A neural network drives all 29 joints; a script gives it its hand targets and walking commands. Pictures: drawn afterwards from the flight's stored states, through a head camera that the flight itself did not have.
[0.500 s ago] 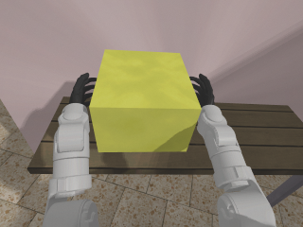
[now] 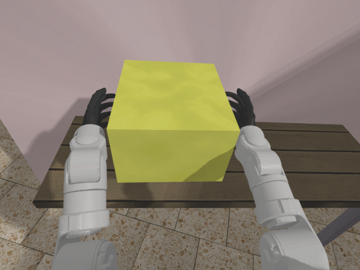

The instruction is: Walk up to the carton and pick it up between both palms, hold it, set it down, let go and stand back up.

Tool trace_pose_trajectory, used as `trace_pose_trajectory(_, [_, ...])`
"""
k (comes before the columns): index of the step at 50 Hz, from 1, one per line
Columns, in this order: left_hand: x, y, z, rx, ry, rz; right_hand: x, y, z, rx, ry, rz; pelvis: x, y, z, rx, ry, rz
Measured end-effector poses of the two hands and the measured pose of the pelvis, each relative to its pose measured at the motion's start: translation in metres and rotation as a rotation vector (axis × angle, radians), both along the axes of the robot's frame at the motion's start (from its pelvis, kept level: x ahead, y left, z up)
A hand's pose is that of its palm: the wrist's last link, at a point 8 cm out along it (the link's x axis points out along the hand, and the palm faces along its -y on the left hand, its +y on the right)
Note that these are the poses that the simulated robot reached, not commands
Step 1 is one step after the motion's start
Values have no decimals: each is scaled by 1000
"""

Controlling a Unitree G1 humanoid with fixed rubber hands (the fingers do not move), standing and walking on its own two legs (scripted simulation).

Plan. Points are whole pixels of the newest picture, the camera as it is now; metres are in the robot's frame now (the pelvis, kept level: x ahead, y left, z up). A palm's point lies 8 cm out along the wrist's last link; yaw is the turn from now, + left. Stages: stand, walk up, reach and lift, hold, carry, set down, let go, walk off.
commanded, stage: hold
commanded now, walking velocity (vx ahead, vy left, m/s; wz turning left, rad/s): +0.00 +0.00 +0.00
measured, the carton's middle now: (170, 117) +0.41 +0.01 +0.15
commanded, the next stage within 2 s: set down in 0.64 s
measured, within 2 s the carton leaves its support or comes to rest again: neither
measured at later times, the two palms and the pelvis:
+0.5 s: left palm (94, 125) +0.35 +0.17 +0.17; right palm (244, 125) +0.36 -0.15 +0.17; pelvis +0.00 +0.00 +0.00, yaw +0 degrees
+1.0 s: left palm (92, 123) +0.37 +0.17 +0.17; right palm (240, 122) +0.37 -0.14 +0.17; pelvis +0.01 +0.00 +0.00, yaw +0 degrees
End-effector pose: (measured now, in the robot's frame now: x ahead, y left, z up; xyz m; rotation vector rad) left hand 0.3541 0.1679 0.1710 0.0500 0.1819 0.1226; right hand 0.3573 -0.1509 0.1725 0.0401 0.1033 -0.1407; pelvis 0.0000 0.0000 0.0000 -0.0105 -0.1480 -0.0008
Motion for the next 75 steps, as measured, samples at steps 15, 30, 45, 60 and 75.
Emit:
trace_pose_trajectory(15, [0, -1, 0, -2, 0, -2, -1, -1, 0, -1, 0, -2, 0, 0, 0, 0, 0, 1])
trace_pose_trajectory(30, [0, 0, 0, -2, 2, -1, 0, 0, 1, -1, 1, -1, -1, 0, 0, 0, 1, 0])
trace_pose_trajectory(45, [6, 1, 5, -4, -57, -4, 4, 2, 7, -16, -71, -4, 1, 0, 0, 4, -3, -5])
trace_pose_trajectory(60, [23, 12, -43, 13, -15, -1, 24, 12, -42, -49, -71, 7, 19, -1, 1, 3, 2, 12])
trace_pose_trajectory(75, [46, -5, -57, 10, 0, -24, 41, -5, -48, -77, -61, -11, 30, -4, 1, 0, 57, 3])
